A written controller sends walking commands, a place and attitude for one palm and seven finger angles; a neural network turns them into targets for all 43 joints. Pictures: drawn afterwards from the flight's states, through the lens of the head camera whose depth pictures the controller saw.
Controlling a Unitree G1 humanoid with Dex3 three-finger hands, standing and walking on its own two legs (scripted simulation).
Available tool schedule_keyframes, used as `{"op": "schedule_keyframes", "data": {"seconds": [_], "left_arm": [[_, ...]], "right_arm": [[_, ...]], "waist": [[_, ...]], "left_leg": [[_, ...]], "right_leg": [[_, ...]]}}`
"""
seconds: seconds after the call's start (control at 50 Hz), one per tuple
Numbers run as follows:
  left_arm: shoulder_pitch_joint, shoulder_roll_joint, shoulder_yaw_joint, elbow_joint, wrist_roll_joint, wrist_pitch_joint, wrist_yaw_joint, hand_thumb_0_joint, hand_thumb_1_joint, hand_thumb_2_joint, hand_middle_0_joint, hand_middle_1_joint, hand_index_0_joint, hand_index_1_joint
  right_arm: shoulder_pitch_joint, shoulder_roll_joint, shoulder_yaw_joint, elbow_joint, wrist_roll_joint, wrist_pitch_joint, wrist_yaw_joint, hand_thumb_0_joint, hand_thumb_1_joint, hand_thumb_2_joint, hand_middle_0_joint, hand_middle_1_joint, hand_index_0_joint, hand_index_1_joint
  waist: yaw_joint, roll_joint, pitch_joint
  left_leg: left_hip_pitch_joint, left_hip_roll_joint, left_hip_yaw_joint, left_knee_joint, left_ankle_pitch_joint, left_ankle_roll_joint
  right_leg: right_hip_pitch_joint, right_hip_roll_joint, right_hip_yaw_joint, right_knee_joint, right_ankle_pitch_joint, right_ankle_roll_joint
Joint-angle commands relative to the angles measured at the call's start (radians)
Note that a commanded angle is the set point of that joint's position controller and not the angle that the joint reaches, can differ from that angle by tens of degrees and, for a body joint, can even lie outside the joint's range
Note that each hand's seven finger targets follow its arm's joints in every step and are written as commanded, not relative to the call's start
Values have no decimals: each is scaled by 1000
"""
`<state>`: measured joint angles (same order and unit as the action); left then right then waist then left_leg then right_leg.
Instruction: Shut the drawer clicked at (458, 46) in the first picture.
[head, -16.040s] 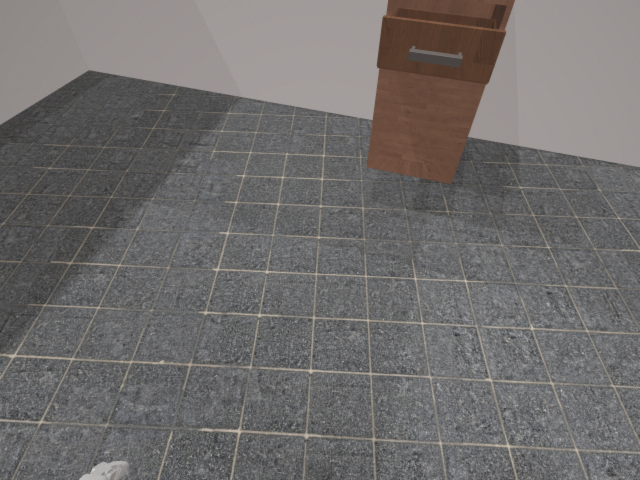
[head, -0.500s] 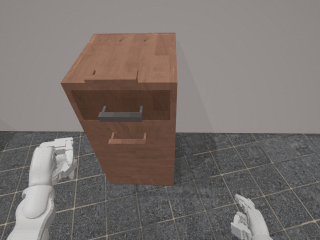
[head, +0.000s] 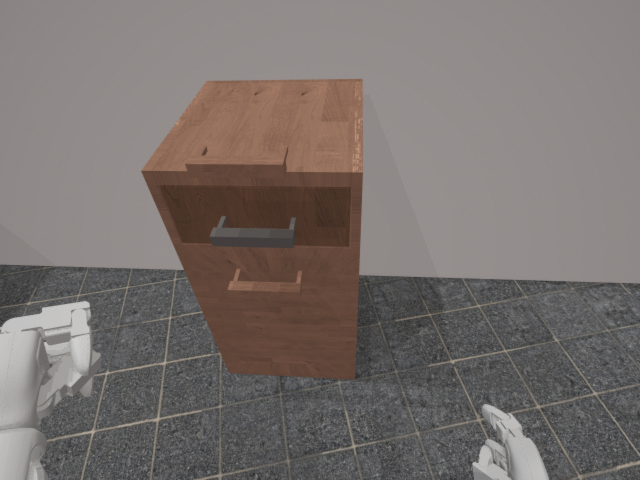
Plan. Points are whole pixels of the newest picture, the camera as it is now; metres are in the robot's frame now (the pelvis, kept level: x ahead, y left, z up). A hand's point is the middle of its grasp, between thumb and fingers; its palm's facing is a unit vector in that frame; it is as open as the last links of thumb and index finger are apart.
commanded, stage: step back with the hand held close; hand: left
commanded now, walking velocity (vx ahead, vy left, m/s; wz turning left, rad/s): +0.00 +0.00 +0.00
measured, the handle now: (255, 229) +0.59 +0.22 -0.06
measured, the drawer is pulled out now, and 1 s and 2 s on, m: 0.00 0.00 0.00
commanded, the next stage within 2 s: stop stepping back and stand still in 1.54 s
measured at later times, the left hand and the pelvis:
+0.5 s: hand (76, 369) +0.17 +0.26 +0.15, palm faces +0.29 -0.82 -0.50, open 3.3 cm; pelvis -0.03 +0.02 +0.00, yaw -1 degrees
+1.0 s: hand (21, 424) +0.11 +0.27 +0.15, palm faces +0.34 -0.82 -0.45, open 3.3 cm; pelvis -0.08 +0.04 -0.01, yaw +1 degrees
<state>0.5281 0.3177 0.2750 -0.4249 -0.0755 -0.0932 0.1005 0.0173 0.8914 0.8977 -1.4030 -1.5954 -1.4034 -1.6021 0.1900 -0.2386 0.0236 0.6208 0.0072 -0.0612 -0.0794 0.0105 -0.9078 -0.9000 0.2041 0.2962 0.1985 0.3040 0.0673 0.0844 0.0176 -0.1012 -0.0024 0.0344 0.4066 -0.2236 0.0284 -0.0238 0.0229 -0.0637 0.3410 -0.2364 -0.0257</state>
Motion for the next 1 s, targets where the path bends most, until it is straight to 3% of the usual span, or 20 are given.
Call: {"op": "schedule_keyframes", "data": {"seconds": [0.0,0.06,0.08,0.12,0.18,0.28,0.34,0.44,0.46,0.5,0.56,0.66,0.74,0.82,0.84,0.86,0.9,0.94,0.96,0.98], "left_arm": [[-100,183,104,-241,1,-76,22,0,900,900,-1400,-1600,-1400,-1600],[-81,188,116,-220,-3,-75,23,0,900,900,-1400,-1600,-1400,-1600],[-182,307,241,-317,5,-121,25,0,900,900,-1400,-1600,-1400,-1600],[-28,200,168,-210,11,-131,15,0,900,900,-1400,-1600,-1400,-1600],[42,187,161,-231,11,-153,13,0,900,900,-1400,-1600,-1400,-1600],[102,213,188,-262,2,-155,23,0,900,900,-1400,-1600,-1400,-1600],[122,227,204,-266,-4,-150,27,0,900,900,-1400,-1600,-1400,-1600],[117,241,207,-323,7,-155,37,0,900,900,-1400,-1600,-1400,-1600],[123,235,202,-320,7,-153,38,0,900,900,-1400,-1600,-1400,-1600],[128,230,203,-313,9,-154,41,0,900,900,-1400,-1600,-1400,-1600],[121,227,203,-326,18,-163,45,0,900,900,-1400,-1600,-1400,-1600],[105,228,214,-334,30,-181,53,0,900,900,-1400,-1600,-1400,-1600],[96,232,213,-343,31,-193,58,0,900,900,-1400,-1600,-1400,-1600],[79,224,188,-356,31,-208,72,0,900,900,-1400,-1600,-1400,-1600],[70,235,192,-381,31,-214,76,0,900,900,-1400,-1600,-1400,-1600],[71,235,190,-377,32,-217,80,0,900,900,-1400,-1600,-1400,-1600],[75,239,196,-389,41,-226,83,0,900,900,-1400,-1600,-1400,-1600],[77,251,228,-395,61,-228,77,0,900,900,-1400,-1600,-1400,-1600],[81,259,244,-400,66,-226,74,0,900,900,-1400,-1600,-1400,-1600],[93,264,249,-399,64,-224,69,0,900,900,-1400,-1600,-1400,-1600]], "right_arm": [[-145,-96,-32,-172,-7,-82,-7,0,-900,-900,200,300,200,300],[-149,-92,-32,-169,-7,-86,-8,0,-900,-900,200,300,200,300],[-131,-120,-39,-203,-6,-57,2,0,-900,-900,200,300,200,300],[-124,-103,-45,-184,-12,-27,9,0,-900,-900,200,300,200,300],[-114,-110,-59,-194,-15,-7,10,0,-900,-900,200,300,200,300],[-110,-110,-75,-217,-5,23,3,0,-900,-900,200,300,200,300],[-117,-108,-78,-223,-4,33,-4,0,-900,-900,200,300,200,300],[-106,-119,-82,-232,-7,29,-11,0,-900,-900,200,300,200,300],[-105,-114,-81,-234,-6,26,-11,0,-900,-900,200,300,200,300],[-102,-114,-83,-234,-6,23,-11,0,-900,-900,200,300,200,300],[-100,-121,-83,-237,-6,12,-13,0,-900,-900,200,300,200,300],[-97,-121,-83,-237,-7,-7,-16,0,-900,-900,200,300,200,300],[-89,-121,-87,-229,-11,-19,-15,0,-900,-900,200,300,200,300],[-68,-118,-87,-207,-12,-26,-15,0,-900,-900,200,300,200,300],[-68,-123,-88,-203,-15,-29,-17,0,-900,-900,200,300,200,300],[-70,-119,-85,-201,-14,-31,-19,0,-900,-900,200,300,200,300],[-80,-128,-81,-204,-18,-36,-23,0,-900,-900,200,300,200,300],[-111,-140,-84,-221,-24,-47,-29,0,-900,-900,200,300,200,300],[-104,-128,-87,-223,-29,-47,-30,0,-900,-900,200,300,200,300],[-101,-121,-91,-224,-27,-52,-27,0,-900,-900,200,300,200,300]], "waist": [[-7,-20,-45],[-3,-43,-21],[-47,-58,53],[-53,-68,24],[-58,-8,-59],[-58,-51,-172],[-55,-64,-184],[-55,-4,-188],[-56,-16,-174],[-60,-38,-162],[-66,-13,-135],[-73,-30,-98],[-79,-61,-95],[-90,-87,-77],[-94,-66,-86],[-94,-62,-71],[-93,20,-59],[-76,150,-80],[-66,138,-104],[-66,96,-132]], "left_leg": [[55,12,-40,-40,136,12],[44,14,-37,-42,135,11],[-45,28,-68,-8,75,30],[-41,32,-69,17,93,28],[-41,44,-70,-6,176,26],[-36,67,-79,-1,374,25],[-53,73,-86,2,413,24],[-130,95,-114,-29,330,29],[-152,101,-122,-37,303,30],[-209,107,-129,-45,219,35],[-316,114,-153,-76,29,45],[-440,112,-168,-87,-197,55],[-408,92,-153,-29,-219,45],[-250,53,-124,101,-185,15],[-227,55,-129,105,-177,11],[-223,63,-146,91,-182,13],[-319,118,-223,-46,-265,33],[-593,235,-373,-292,-457,89],[-601,259,-395,-289,-416,100],[-566,264,-376,-252,-350,111]], "right_leg": [[-95,-27,61,-77,109,2],[-99,-26,64,-84,110,3],[-201,-81,152,-132,107,14],[-222,-105,143,-125,94,10],[-179,-96,102,-59,183,15],[-121,-75,65,26,319,31],[-127,-69,63,50,335,35],[-116,-48,63,100,242,36],[-120,-46,64,111,223,37],[-107,-47,74,121,199,37],[-78,-42,84,139,142,34],[-67,-45,116,135,67,30],[-147,-65,151,65,-35,19],[-361,-115,171,-44,-211,-8],[-383,-117,163,-46,-221,-12],[-404,-108,149,-38,-224,-9],[-319,-42,104,50,-188,15],[-34,57,69,340,-30,41],[-13,64,84,411,2,38],[-27,64,104,436,-22,36]]}}
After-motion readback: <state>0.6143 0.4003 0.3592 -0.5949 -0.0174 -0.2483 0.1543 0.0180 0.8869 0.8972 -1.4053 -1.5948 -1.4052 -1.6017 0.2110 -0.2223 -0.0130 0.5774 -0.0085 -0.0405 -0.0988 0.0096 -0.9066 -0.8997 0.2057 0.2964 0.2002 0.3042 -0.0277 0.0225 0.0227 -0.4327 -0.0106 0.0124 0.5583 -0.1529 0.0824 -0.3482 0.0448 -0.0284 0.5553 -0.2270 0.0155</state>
